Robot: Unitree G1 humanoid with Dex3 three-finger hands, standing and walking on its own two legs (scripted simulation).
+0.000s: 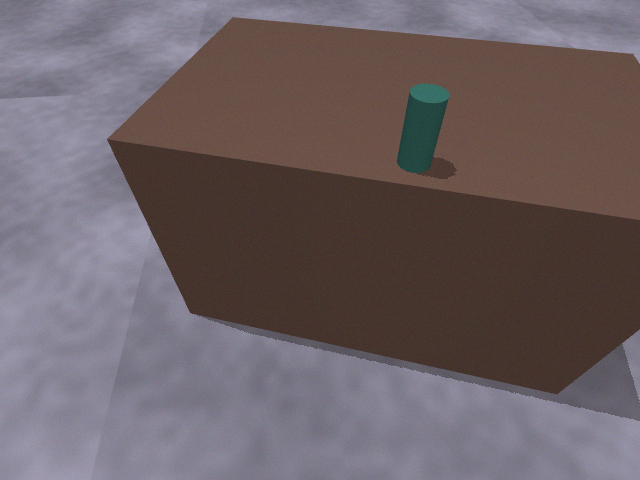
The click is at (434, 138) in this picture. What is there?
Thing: squat round
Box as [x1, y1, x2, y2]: [397, 84, 448, 172]
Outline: 437,85 418,84 410,89 397,157 398,165 407,171 421,172 426,170 430,165 448,98 448,92 444,88
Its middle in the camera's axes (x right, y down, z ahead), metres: +0.20 -0.21 +0.76
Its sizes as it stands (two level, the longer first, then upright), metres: 0.070 0.070 0.154
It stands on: a support 0.75 m high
